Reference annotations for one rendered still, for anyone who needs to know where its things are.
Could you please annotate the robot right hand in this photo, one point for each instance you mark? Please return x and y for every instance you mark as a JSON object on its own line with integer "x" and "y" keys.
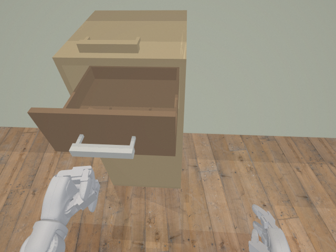
{"x": 272, "y": 237}

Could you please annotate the robot left forearm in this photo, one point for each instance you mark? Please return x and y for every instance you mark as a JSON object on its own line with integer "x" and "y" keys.
{"x": 47, "y": 236}

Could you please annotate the drawer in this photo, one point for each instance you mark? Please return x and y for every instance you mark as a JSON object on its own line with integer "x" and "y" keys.
{"x": 111, "y": 104}

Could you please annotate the handle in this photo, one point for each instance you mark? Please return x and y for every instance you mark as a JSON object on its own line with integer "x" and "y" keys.
{"x": 108, "y": 46}
{"x": 102, "y": 150}

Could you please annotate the robot left hand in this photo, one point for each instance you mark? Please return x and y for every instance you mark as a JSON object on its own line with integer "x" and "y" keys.
{"x": 78, "y": 184}

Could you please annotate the cabinet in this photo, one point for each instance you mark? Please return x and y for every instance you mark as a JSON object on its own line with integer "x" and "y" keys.
{"x": 162, "y": 39}

